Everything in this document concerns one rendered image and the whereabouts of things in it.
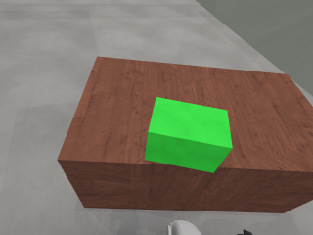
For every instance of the pedestal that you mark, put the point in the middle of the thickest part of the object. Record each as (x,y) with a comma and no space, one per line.
(268,170)

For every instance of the carton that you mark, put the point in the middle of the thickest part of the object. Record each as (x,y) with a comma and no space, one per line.
(188,135)

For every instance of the robot right thigh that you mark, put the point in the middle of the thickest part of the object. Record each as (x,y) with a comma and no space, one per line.
(182,227)

